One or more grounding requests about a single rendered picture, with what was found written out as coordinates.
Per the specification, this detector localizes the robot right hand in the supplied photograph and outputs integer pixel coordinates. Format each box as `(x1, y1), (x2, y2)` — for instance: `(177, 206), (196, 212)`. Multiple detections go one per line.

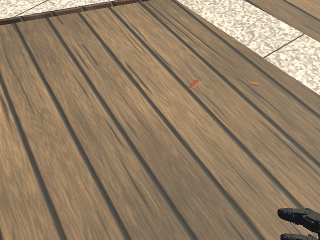
(277, 208), (320, 240)

